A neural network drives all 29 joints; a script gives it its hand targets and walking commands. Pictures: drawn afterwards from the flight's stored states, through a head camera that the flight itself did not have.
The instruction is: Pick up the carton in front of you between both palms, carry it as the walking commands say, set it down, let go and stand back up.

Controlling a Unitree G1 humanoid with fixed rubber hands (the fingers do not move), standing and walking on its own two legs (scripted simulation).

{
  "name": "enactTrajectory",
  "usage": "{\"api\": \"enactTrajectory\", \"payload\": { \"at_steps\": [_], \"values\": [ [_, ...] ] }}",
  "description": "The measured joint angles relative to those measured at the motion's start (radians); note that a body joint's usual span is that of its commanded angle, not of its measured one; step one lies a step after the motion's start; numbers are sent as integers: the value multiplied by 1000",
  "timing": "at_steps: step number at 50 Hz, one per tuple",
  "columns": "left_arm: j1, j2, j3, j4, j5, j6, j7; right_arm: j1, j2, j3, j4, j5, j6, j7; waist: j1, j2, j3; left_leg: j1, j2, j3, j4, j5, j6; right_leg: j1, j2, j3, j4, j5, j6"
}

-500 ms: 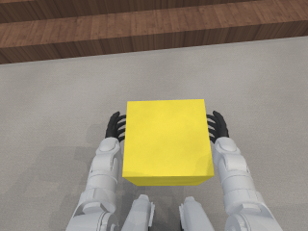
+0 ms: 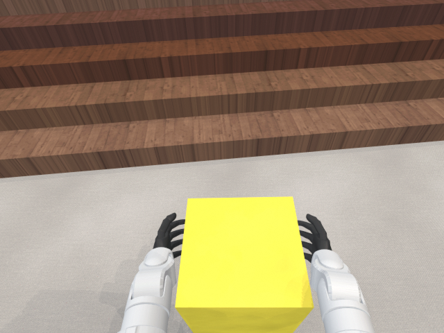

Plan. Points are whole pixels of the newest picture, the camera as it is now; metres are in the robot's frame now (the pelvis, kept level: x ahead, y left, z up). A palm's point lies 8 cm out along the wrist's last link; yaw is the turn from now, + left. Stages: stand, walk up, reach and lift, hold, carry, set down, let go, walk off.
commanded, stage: reach and lift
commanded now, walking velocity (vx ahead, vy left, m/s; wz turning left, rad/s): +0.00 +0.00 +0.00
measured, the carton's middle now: (241, 270) +0.29 +0.00 -0.08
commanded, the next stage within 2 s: hold in 1.10 s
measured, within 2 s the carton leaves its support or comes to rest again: neither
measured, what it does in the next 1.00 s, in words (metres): stands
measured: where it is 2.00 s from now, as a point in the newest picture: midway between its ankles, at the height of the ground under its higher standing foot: outside the picture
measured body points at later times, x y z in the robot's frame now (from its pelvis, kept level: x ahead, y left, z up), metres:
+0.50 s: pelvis -0.02 +0.00 +0.01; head -0.04 +0.00 +0.46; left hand +0.29 +0.15 +0.03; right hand +0.29 -0.15 +0.03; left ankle +0.01 +0.13 -0.73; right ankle +0.00 -0.13 -0.73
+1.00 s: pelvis +0.00 +0.00 +0.02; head -0.04 +0.00 +0.47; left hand +0.30 +0.15 +0.04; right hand +0.30 -0.15 +0.04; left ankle +0.01 +0.13 -0.73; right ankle +0.00 -0.13 -0.73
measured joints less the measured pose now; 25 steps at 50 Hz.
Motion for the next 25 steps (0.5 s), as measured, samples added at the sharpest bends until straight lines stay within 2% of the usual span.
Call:
{"api": "enactTrajectory", "payload": {
  "at_steps": [5, 11, 16, 25],
  "values": [
    [24, -9, -15, -71, 23, 92, -10, 25, 6, 13, -73, -24, 94, 13, -4, 1, 28, 150, 6, -2, -100, 36, 3, 150, -8, 3, -100, 36, -2],
    [-21, -17, 11, -61, 80, 169, -34, -18, 14, -15, -67, -82, 172, 38, -5, 1, 70, 241, 9, 0, -145, 60, 5, 240, -12, 3, -143, 59, -1],
    [-56, -25, 38, -54, 107, 187, -45, -53, 23, -43, -59, -107, 191, 50, -4, 2, 110, 246, 9, 2, -133, 63, 4, 246, -11, 2, -133, 64, 0],
    [-88, -26, 49, -68, 109, 188, -49, -83, 25, -54, -76, -113, 192, 55, -5, 1, 142, 243, 9, 3, -130, 71, 3, 243, -13, -1, -133, 72, 2]
  ]
}}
